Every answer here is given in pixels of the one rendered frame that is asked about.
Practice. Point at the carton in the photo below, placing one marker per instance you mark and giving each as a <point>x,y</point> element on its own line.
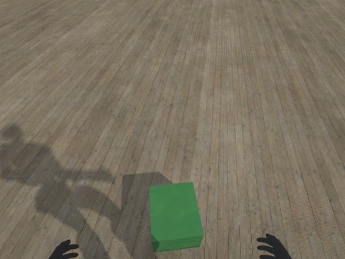
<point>174,217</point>

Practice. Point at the right robot hand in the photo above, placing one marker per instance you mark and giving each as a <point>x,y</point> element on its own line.
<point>277,249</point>

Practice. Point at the left robot hand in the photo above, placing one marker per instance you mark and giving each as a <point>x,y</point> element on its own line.
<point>62,248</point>

